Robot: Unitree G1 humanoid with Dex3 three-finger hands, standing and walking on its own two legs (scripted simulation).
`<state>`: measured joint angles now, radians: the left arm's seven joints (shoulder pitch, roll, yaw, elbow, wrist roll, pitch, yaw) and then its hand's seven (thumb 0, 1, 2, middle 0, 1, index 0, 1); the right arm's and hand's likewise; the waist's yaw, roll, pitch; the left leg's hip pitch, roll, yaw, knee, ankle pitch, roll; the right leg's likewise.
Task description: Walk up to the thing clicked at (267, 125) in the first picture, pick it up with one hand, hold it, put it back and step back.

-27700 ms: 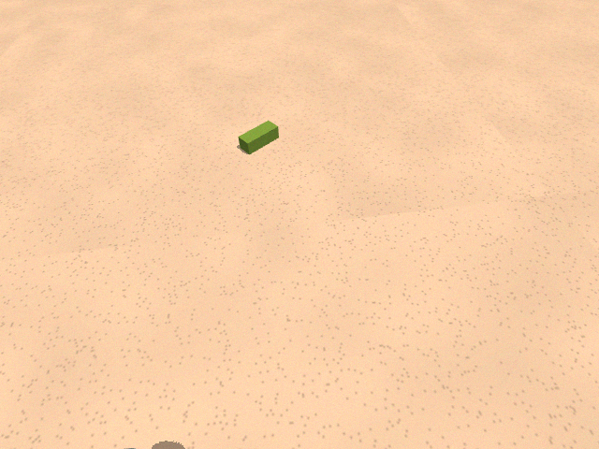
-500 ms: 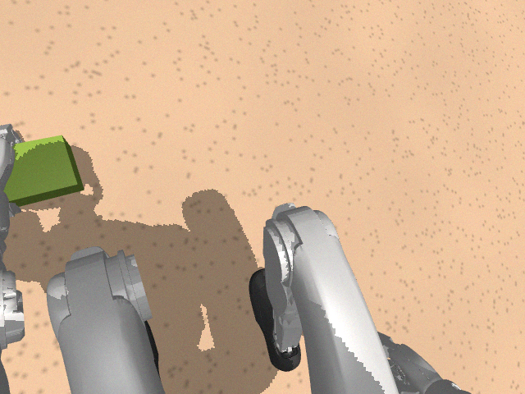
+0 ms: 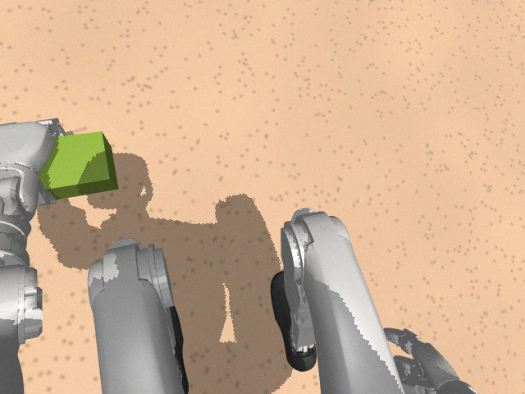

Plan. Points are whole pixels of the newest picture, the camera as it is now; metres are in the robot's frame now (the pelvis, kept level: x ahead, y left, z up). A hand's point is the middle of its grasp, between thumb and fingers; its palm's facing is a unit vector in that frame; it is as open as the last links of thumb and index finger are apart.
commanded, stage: lift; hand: left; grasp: from above
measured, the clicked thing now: (41, 171) +0.45 +0.31 -0.19
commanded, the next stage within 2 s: hold in 1.68 s
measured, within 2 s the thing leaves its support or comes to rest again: neither
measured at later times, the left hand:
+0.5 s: hand out of the picture +0.41 +0.31 -0.06, palm faces -0.45 -0.08 -0.89, open 11.1 cm
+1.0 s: hand out of the picture +0.35 +0.28 +0.15, palm faces -0.41 -0.13 -0.90, open 11.1 cm
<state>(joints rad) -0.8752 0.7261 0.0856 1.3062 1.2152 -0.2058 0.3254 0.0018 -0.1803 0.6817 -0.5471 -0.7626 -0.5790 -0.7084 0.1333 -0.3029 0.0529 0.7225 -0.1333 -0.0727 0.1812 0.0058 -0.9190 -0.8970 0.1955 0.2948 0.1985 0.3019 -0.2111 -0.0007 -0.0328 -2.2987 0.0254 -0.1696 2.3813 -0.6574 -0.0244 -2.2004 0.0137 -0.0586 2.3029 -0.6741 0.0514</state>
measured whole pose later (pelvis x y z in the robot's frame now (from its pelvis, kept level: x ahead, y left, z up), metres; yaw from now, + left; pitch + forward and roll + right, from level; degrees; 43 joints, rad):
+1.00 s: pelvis +0.01 +0.01 +0.24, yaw +6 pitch +25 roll -3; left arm -0.36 0.49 -0.10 0.65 0.99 0.01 0.10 0.00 -0.20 0.68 -0.59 -0.73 -0.62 -0.67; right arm 0.15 -0.25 -0.03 0.67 0.03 0.03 -0.02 0.01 -0.91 -0.89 0.20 0.30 0.20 0.30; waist -0.08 0.04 -0.17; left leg -1.47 0.05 -0.05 1.60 -0.57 0.00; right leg -1.42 -0.01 -0.01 1.56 -0.58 0.04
